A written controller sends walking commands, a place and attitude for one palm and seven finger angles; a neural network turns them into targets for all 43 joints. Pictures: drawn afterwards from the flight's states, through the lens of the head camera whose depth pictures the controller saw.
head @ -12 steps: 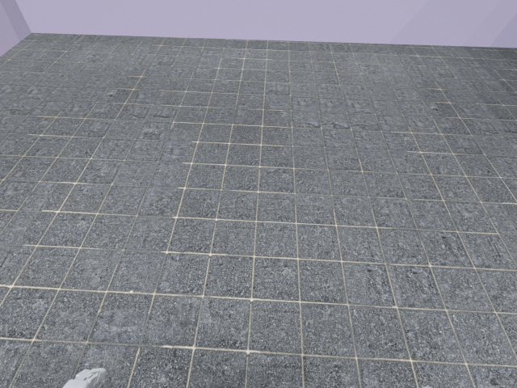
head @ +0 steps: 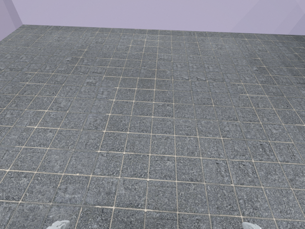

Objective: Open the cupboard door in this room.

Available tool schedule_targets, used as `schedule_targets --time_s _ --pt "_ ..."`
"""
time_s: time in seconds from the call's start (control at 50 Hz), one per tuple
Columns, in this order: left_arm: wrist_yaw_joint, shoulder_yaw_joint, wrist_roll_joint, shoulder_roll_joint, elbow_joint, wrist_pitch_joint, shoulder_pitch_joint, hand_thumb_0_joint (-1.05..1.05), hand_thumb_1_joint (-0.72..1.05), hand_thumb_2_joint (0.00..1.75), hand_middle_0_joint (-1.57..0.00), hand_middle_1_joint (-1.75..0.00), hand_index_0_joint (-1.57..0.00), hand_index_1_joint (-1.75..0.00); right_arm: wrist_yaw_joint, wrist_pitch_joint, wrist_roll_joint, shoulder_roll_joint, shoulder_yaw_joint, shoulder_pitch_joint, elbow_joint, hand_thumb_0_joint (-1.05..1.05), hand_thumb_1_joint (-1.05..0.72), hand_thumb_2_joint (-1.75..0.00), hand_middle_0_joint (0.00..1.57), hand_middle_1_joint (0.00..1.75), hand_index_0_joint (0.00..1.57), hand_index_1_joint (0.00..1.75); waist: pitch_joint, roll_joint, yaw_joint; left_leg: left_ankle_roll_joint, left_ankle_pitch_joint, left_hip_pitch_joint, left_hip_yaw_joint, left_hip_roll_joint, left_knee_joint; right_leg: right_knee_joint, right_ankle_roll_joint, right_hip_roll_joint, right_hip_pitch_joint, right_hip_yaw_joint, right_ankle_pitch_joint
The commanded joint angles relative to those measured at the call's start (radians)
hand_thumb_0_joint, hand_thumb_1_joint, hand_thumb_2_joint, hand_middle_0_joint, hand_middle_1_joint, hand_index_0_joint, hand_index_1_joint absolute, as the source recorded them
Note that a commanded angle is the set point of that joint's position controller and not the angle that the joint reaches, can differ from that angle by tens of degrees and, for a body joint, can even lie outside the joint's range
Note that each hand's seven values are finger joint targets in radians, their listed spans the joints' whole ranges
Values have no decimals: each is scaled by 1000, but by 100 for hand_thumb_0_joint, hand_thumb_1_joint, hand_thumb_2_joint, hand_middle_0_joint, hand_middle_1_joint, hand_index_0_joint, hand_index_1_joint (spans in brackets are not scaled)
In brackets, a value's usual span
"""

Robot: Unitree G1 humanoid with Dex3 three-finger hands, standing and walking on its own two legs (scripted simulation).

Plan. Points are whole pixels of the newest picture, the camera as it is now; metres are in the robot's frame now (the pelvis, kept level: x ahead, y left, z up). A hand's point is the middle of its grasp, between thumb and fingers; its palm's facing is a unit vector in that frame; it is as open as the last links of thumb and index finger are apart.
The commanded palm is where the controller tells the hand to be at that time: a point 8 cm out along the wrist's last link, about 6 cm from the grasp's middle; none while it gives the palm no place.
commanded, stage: stand and wait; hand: left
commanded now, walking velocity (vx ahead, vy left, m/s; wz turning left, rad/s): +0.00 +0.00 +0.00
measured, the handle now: out of the picture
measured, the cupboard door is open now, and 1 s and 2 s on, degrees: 0 0 0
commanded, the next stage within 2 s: turn or walk to find it in 0.66 s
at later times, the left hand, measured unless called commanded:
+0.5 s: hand out of the picture +0.05 +0.24 -0.15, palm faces -0.02 -0.94 -0.34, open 7.4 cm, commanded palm none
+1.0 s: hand out of the picture +0.02 +0.21 -0.17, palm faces +0.05 -0.96 -0.27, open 7.4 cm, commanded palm none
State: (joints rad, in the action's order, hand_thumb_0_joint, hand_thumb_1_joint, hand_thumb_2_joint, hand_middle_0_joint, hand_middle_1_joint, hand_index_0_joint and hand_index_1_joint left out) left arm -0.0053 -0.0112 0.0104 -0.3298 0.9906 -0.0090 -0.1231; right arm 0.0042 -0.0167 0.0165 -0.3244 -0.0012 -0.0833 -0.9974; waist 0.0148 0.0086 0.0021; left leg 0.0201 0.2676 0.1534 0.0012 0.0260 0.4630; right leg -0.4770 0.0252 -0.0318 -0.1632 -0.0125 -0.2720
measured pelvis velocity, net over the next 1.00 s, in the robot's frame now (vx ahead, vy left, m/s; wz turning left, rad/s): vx -0.03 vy -0.01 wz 0.08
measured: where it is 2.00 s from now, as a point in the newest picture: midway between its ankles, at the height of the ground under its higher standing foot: outside the picture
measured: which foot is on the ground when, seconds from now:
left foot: down 0.00-1.00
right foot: down 0.00-1.00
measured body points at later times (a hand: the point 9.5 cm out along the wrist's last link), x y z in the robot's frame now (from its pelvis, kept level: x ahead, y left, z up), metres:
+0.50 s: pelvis -0.02 -0.01 +0.00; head -0.03 -0.01 +0.45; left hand +0.05 +0.29 -0.13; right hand +0.05 -0.31 -0.13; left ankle -0.01 +0.11 -0.74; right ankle -0.01 -0.14 -0.74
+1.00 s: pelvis -0.03 -0.01 -0.01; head -0.02 +0.00 +0.44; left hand +0.02 +0.26 -0.15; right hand +0.04 -0.27 -0.15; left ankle -0.01 +0.11 -0.74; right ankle -0.01 -0.14 -0.74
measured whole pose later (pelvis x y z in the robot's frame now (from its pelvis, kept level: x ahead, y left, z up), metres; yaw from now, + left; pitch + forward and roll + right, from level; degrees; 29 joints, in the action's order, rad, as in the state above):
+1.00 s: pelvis -0.03 -0.01 -0.01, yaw +4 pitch -1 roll -1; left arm 0.01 0.00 0.01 -0.26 1.00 -0.04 -0.17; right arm 0.01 0.04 0.01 -0.26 0.01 -0.18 -1.04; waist 0.05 0.00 -0.01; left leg 0.00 0.25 0.30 -0.07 0.04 0.57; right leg -0.55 0.01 -0.04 -0.26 0.06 -0.27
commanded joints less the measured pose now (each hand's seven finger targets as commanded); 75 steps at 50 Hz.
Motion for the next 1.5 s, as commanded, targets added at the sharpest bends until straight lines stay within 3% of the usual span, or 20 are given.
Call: schedule_targets --time_s 0.0,0.52,0.68,0.8,0.96,1.0,1.04,1.06,1.08,1.14,1.2,1.24,1.28,1.3,1.32,1.34,1.36,1.38,1.42,1.48 --pt "17 49 2 -215 -58 30 51 0 90 90 -20 -30 -20 -30 -19 -21 -1 -218 53 45 56 0 -90 -90 20 30 20 30 -55 1 -5 24 -232 -7 -93 -129 -91 80 -52 -82 0 -74 208" --pt "13 44 1 -222 29 32 36 0 90 90 -20 -30 -20 -30 -14 -16 -6 -231 44 6 -48 0 -90 -90 20 30 20 30 1 8 -2 12 -66 21 -115 -134 -161 175 -54 -87 -28 -108 21" --pt "14 48 2 -224 26 31 37 0 90 90 -20 -30 -20 -30 -11 -16 -6 -230 45 6 -47 0 -90 -90 20 30 20 30 -12 -6 -3 13 -104 29 -123 -135 -148 158 -51 -90 -19 -93 48" --pt "28 37 2 -117 16 -3 -31 0 90 90 -20 -30 -20 -30 -6 16 -2 -104 24 -57 -30 0 -90 -90 20 30 20 30 -12 3 4 0 -148 125 -124 -122 -68 93 -28 -115 -18 -62 65" --pt "39 62 8 -133 -67 -17 -33 0 90 90 -20 -30 -20 -30 -2 42 -1 -83 52 -124 31 0 -90 -90 20 30 20 30 -49 74 -17 -3 -130 155 -108 -77 116 39 -85 -210 -98 -68 67" --pt "39 63 9 -109 -90 -21 -17 0 90 90 -20 -30 -20 -30 0 43 2 -87 58 -143 41 0 -90 -90 20 30 20 30 -31 -5 -26 20 -130 172 -188 -109 51 -43 -52 -152 -140 0 -17" --pt "38 62 5 -59 -110 -22 -21 0 90 90 -20 -30 -20 -30 -3 35 8 -134 72 -154 61 0 -90 -90 20 30 20 30 -16 -192 -29 100 -156 177 -427 -229 -125 -256 8 -8 -183 90 -115" --pt "41 62 5 -46 -119 -20 -20 0 90 90 -20 -30 -20 -30 -9 30 6 -140 81 -176 64 0 -90 -90 20 30 20 30 -29 -231 -38 156 -253 114 -518 -273 -177 -390 8 14 -245 52 -243" --pt "43 65 5 -42 -120 -21 -29 0 90 90 -20 -30 -20 -30 -17 29 4 -141 86 -185 65 0 -90 -90 20 30 20 30 -48 -236 -36 188 -310 71 -534 -285 -172 -484 5 3 -289 10 -278" --pt "39 67 2 -15 -115 -15 -50 0 90 90 -20 -30 -20 -30 -27 30 5 -114 89 -166 82 0 -90 -90 20 30 20 30 -87 -173 -20 190 -408 14 -457 -245 -99 -482 11 -2 -307 -15 -250" --pt "37 65 -8 22 -119 -14 -69 0 90 90 -20 -30 -20 -30 -30 38 9 -106 98 -175 88 0 -90 -90 20 30 20 30 -118 -155 -25 177 -413 -11 -455 -212 -85 -348 17 25 -243 -1 -229" --pt "37 67 -9 24 -117 -13 -94 0 90 90 -20 -30 -20 -30 -26 44 9 -105 103 -173 91 0 -90 -90 20 30 20 30 -117 -146 -18 154 -385 29 -446 -186 -73 -218 16 44 -160 13 -182" --pt "39 75 -9 17 -105 -10 -167 0 90 90 -20 -30 -20 -30 -19 50 3 -94 108 -144 107 0 -90 -90 20 30 20 30 -123 -137 15 100 -252 134 -412 -134 -40 -9 16 46 5 31 -35" --pt "43 86 -2 -16 -96 -6 -203 0 90 90 -20 -30 -20 -30 -14 55 -3 -62 106 -133 117 0 -90 -90 20 30 20 30 -107 -64 29 49 -90 278 -356 -78 14 105 1 -13 140 -5 9" --pt "49 102 16 -98 -103 1 -215 0 90 90 -20 -30 -20 -30 -9 58 -9 0 99 -138 135 0 -90 -90 20 30 20 30 -60 187 39 -24 146 483 -191 32 238 227 -73 -256 208 -255 -129" --pt "50 105 16 -150 -129 0 -169 0 90 90 -20 -30 -20 -30 -12 59 4 -4 105 -108 154 0 -90 -90 20 30 20 30 0 285 45 -59 266 521 -94 70 483 271 -159 -440 44 -431 -62" --pt "54 99 10 -117 -147 1 -117 0 90 90 -20 -30 -20 -30 -6 64 11 -43 116 -109 142 0 -90 -90 20 30 20 30 17 169 19 -44 220 451 -140 13 610 274 -174 -417 -94 -340 -109" --pt "55 97 10 -82 -159 9 -61 0 90 90 -20 -30 -20 -30 1 74 11 -30 115 -123 117 0 -90 -90 20 30 20 30 63 196 -11 -44 169 429 -134 -3 663 289 -149 -344 -158 -286 -122" --pt "45 78 9 -44 -161 13 -29 0 90 90 -20 -30 -20 -30 10 78 8 -10 111 -169 79 0 -90 -90 20 30 20 30 100 135 -42 -59 75 418 -81 -10 757 238 -129 -253 -159 -132 8" --pt "45 74 9 -27 -139 23 -116 0 90 90 -20 -30 -20 -30 10 75 4 6 100 -158 71 0 -90 -90 20 30 20 30 63 133 -17 -80 47 435 -41 -20 743 175 -135 -233 -32 -53 236"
